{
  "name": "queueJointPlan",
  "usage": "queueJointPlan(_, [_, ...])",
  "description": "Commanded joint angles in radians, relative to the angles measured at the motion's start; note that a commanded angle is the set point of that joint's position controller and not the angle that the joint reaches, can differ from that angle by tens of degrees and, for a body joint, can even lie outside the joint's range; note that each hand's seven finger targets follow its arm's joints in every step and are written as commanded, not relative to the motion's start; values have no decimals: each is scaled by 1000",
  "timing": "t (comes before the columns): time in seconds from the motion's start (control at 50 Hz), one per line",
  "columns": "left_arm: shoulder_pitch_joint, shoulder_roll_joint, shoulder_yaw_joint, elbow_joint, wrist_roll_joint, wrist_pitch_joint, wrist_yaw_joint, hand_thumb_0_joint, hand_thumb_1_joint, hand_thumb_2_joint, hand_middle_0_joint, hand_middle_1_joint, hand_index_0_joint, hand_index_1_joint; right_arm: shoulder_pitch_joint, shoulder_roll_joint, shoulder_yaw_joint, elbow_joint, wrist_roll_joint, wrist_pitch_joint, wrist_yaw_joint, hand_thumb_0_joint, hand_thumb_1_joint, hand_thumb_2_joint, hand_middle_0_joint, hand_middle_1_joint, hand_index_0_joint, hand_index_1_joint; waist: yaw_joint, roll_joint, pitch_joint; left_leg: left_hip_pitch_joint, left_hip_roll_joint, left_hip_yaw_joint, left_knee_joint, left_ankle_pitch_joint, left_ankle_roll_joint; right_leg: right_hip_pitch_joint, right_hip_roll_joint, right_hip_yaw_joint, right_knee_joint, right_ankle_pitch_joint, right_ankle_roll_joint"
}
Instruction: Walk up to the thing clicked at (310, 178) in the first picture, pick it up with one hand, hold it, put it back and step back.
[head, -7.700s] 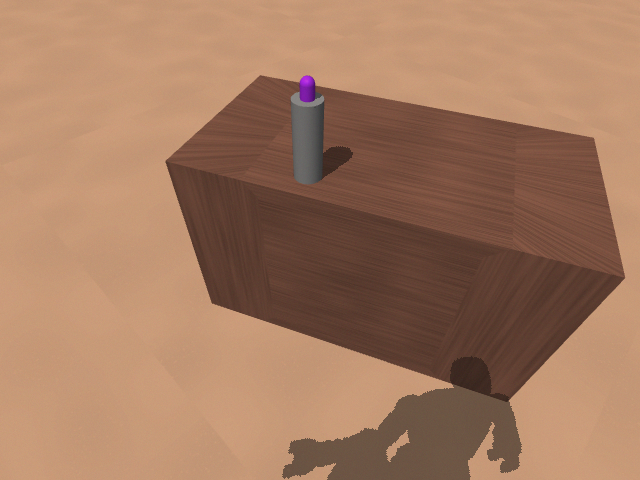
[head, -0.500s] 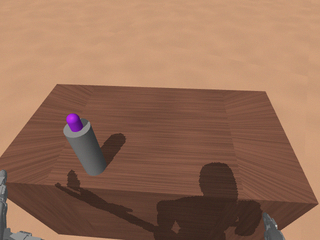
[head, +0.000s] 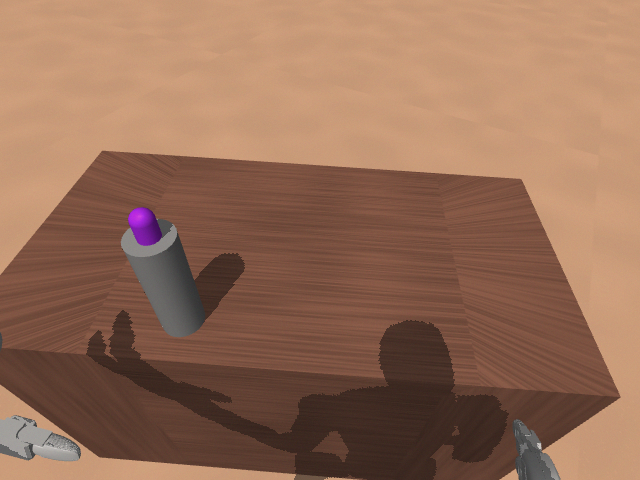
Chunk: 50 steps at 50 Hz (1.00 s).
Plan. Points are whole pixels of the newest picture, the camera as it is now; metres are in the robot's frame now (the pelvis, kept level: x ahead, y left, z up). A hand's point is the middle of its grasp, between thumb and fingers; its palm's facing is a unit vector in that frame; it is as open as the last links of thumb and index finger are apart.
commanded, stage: go down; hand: left
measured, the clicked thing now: (164, 273) +0.43 +0.24 +0.01
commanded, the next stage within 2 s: none
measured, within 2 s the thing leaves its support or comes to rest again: neither
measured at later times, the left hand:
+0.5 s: hand (15, 349) +0.28 +0.36 +0.05, palm faces +0.27 -0.95 -0.13, open 17.5 cm
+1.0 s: hand out of the picture +0.29 +0.40 +0.06, palm faces +0.25 -0.97 -0.03, open 17.7 cm
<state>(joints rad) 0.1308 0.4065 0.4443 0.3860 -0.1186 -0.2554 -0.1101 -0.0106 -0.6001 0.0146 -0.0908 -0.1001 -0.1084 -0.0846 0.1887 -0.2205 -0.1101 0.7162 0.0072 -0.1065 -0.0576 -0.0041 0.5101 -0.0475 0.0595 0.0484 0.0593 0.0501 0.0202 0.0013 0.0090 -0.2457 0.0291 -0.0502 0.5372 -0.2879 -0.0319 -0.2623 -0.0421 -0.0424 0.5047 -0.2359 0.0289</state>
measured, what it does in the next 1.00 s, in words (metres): stands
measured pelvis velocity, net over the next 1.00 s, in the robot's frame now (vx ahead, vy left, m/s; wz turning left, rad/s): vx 0.00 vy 0.01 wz -0.01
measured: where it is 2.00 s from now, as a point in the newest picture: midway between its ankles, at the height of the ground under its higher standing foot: outside the picture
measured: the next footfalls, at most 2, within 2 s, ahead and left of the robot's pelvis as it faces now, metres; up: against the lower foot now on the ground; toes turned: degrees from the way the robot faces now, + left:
none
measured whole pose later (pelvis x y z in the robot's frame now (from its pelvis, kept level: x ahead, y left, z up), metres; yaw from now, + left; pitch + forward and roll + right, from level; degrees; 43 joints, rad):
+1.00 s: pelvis +0.00 +0.01 -0.02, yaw +0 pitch +8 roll -2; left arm -0.25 0.69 0.71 0.92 -0.29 -0.30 -0.62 -0.01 -0.61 0.05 -0.06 -0.05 -0.07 -0.05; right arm 0.23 -0.23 0.02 0.64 -0.01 -0.22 -0.14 0.00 0.52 -0.06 0.06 0.05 0.06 0.05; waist -0.03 -0.03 -0.08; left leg -0.51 0.03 -0.05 0.73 -0.36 -0.02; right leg -0.51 -0.04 -0.04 0.65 -0.28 0.04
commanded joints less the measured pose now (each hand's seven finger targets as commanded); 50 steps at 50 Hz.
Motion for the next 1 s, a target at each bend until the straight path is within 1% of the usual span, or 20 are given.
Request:
queueJointPlan(0.0, [-253,318,120,-66,-65,-82,-104,0,-611,0,-82,-71,-97,-59,-111,-124,-7,-128,13,-54,-14,0,524,-46,51,49,50,49,-14,61,-161,-25,-49,60,-65,146,40,50,10,-2,-63,120,-22])
queueJointPlan(0.02, [-270,346,136,-32,-75,-82,-124,0,-611,6,-75,-61,-88,-53,-102,-162,-34,-121,14,-54,-20,0,521,-48,51,49,50,49,-16,60,-173,-27,-43,55,-63,163,37,49,15,-4,-53,133,-25])
queueJointPlan(0.06, [-317,358,144,-10,-94,-96,-164,0,-606,12,-71,-57,-81,-50,-102,-130,12,-139,11,-59,-18,0,524,-48,50,49,50,49,-6,82,-189,-31,-38,51,-61,166,33,49,21,-9,-43,129,-29])
queueJointPlan(0.18, [-390,429,180,110,-117,-107,-247,0,-568,21,-68,-46,-76,-42,-68,-180,-9,-157,4,-66,-26,0,528,-49,50,50,50,50,-9,120,-224,-59,-19,30,-66,176,17,25,38,-15,-11,122,-38])
queueJointPlan(0.22, [-383,415,166,135,-117,-106,-260,0,-579,16,-73,-45,-80,-41,-50,-151,18,-153,4,-72,-26,0,531,-48,50,49,50,49,-3,149,-214,-63,-15,25,-65,178,13,16,39,-15,-6,123,-38])
queueJointPlan(0.26, [-400,431,179,115,-119,-108,-264,0,-581,27,-71,-48,-76,-46,-49,-200,-28,-155,-2,-77,-32,0,529,-49,50,49,50,49,-8,151,-242,-46,-9,23,-57,212,8,0,45,-16,8,141,-41])
queueJointPlan(0.3, [-413,432,189,126,-120,-108,-269,0,-577,28,-71,-42,-76,-42,-70,-162,13,-166,-3,-80,-29,0,529,-49,50,49,50,49,5,142,-243,-65,-6,17,-46,218,6,1,44,-15,10,137,-40])
queueJointPlan(0.38, [-445,462,201,124,-121,-116,-278,0,-558,42,-67,-42,-69,-44,-81,-190,-10,-178,-5,-89,-40,0,526,-52,50,49,50,49,-11,135,-270,-59,-12,25,-31,204,9,-11,42,-10,14,130,-40])
queueJointPlan(0.42, [-487,458,198,102,-125,-121,-287,0,-588,57,-65,-57,-68,-60,-57,-161,9,-132,-6,-84,-43,0,530,-51,50,50,50,50,-5,132,-258,-77,-14,25,-26,182,12,-28,42,-8,19,112,-41])
queueJointPlan(0.44, [-467,490,231,143,-128,-124,-291,0,-568,58,-63,-57,-67,-58,-104,-185,-3,-213,-4,-95,-47,0,533,-51,50,50,50,50,-9,106,-278,-79,-17,27,-15,191,14,-10,40,-8,19,125,-37])
queueJointPlan(0.46, [-452,502,245,158,-130,-122,-295,0,-565,54,-64,-54,-68,-55,-44,-170,-3,-136,-7,-87,-51,0,529,-51,50,49,50,49,-9,108,-274,-86,-24,32,-2,199,18,-15,37,-4,21,134,-38])
queueJointPlan(0.5, [-530,524,249,149,-140,-133,-318,0,-567,65,-58,-58,-62,-60,-65,-154,25,-180,-5,-96,-49,0,526,-54,50,50,49,50,-16,107,-279,-101,-27,37,11,194,22,-19,35,0,27,136,-36])
queueJointPlan(0.54, [-500,552,267,215,-142,-131,-343,0,-561,54,-60,-49,-64,-51,-30,-154,14,-121,-5,-92,-58,0,524,-53,50,50,50,50,-24,126,-242,-127,-35,44,12,148,28,-47,30,3,25,109,-35])
queueJointPlan(0.64, [-542,576,274,256,-167,-132,-408,0,-601,56,-57,-49,-60,-52,-44,-135,66,-175,-5,-119,-64,0,534,-52,50,50,49,50,-35,124,-277,-123,-31,35,24,147,28,-67,35,-7,42,110,-36])
queueJointPlan(0.7, [-549,609,297,294,-183,-126,-442,0,-611,51,-60,-56,-64,-60,-38,-189,22,-167,-9,-132,-76,0,530,-54,49,50,49,50,-45,113,-296,-129,-40,38,47,154,34,-85,28,0,54,126,-34])
queueJointPlan(0.76, [-576,627,302,312,-185,-121,-467,0,-611,52,-64,-49,-64,-56,-35,-154,66,-174,-8,-142,-80,0,527,-54,49,50,49,50,-36,131,-308,-133,-35,29,54,164,29,-97,32,-7,66,120,-37])
queueJointPlan(0.84, [-577,645,318,335,-198,-117,-490,0,-611,50,-64,-51,-63,-59,-8,-152,73,-166,-9,-149,-86,0,531,-54,49,50,49,50,-33,134,-300,-153,-39,28,64,158,29,-111,32,-9,76,112,-37])
queueJointPlan(0.88, [-611,686,343,309,-197,-121,-499,0,-611,39,-66,-42,-66,-50,-51,-178,62,-264,-10,-168,-94,0,525,-55,49,50,49,50,-41,133,-365,-133,-39,25,76,182,29,-92,30,-9,85,134,-34])
queueJointPlan(0.9, [-574,678,336,351,-193,-108,-497,0,-611,46,-67,-47,-65,-56,21,-163,68,-174,-10,-156,-94,0,522,-56,49,50,49,50,-35,149,-328,-145,-37,23,74,191,25,-111,33,-12,90,133,-39])
queueJointPlan(0.98, [-609,696,345,324,-203,-103,-511,0,-611,46,-65,-44,-63,-53,-10,-171,67,-230,-8,-171,-100,0,523,-56,49,50,49,50,-34,160,-325,-170,-38,22,81,171,24,-126,33,-13,99,111,-39])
